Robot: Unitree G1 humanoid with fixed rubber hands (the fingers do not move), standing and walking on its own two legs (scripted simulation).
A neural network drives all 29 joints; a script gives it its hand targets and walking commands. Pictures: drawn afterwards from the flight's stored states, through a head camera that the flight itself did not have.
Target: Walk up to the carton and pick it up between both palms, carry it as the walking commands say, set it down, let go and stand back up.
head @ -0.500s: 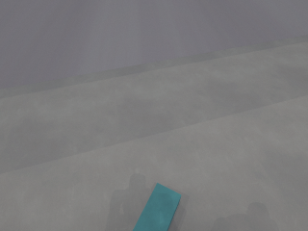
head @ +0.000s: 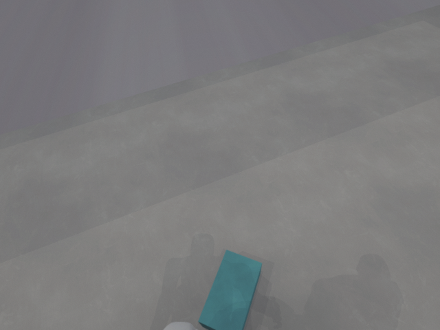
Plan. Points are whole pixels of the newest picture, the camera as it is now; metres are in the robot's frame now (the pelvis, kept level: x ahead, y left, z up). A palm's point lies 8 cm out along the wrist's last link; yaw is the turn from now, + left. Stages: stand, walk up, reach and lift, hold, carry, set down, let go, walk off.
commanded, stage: walk up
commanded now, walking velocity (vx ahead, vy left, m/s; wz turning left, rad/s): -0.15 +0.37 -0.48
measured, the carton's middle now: (232, 295) +0.34 +0.03 -0.71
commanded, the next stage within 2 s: none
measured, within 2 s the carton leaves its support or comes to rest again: neither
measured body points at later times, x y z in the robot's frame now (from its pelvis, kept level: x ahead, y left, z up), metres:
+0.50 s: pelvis -0.02 +0.17 -0.01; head +0.02 +0.20 +0.43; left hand +0.09 +0.43 -0.17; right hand +0.06 -0.09 -0.13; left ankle +0.03 +0.29 -0.75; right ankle -0.07 +0.03 -0.67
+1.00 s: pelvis -0.05 +0.13 -0.01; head -0.03 +0.11 +0.43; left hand +0.13 +0.34 -0.15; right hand -0.18 -0.12 -0.16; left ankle +0.03 +0.28 -0.74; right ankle -0.10 +0.03 -0.75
